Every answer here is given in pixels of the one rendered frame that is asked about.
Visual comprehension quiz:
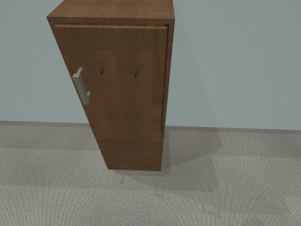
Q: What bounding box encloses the handle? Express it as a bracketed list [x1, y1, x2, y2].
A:
[72, 67, 91, 105]

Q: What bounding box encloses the cupboard door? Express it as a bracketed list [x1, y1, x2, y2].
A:
[54, 24, 167, 141]

